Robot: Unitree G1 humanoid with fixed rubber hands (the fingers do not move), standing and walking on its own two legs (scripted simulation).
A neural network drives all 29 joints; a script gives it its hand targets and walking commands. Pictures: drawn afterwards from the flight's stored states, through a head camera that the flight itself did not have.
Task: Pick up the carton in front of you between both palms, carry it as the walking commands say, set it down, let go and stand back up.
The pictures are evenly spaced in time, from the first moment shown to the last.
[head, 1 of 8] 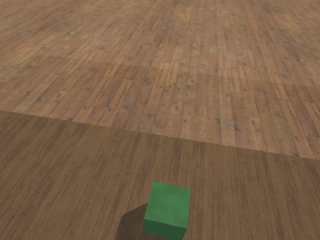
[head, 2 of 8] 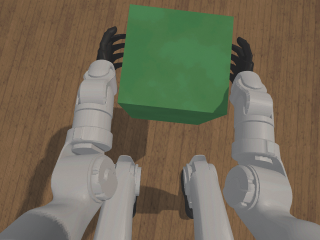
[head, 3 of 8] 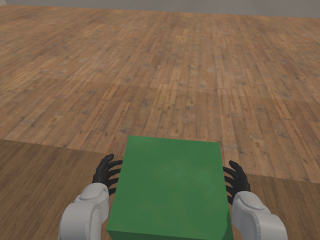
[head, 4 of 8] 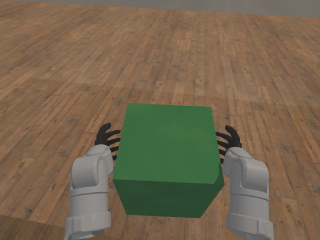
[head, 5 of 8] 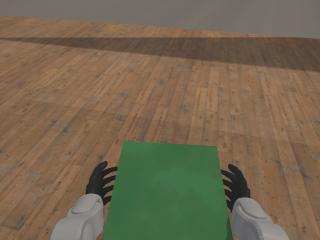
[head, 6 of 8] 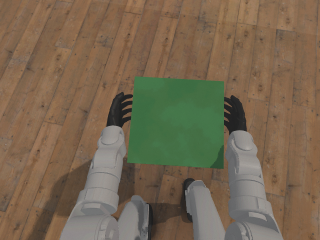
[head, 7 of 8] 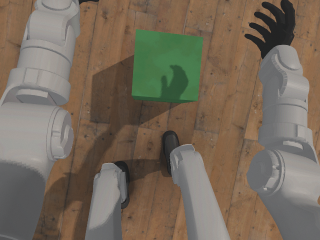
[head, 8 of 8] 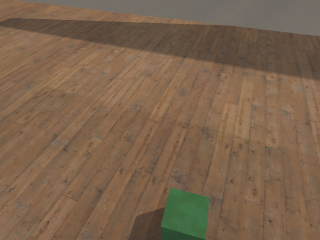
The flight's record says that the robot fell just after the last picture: no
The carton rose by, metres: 0.69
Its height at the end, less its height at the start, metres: -0.07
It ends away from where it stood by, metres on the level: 2.74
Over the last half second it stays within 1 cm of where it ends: yes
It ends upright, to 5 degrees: yes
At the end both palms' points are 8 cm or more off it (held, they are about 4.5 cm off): yes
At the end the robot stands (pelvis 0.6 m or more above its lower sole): yes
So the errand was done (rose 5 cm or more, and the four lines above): yes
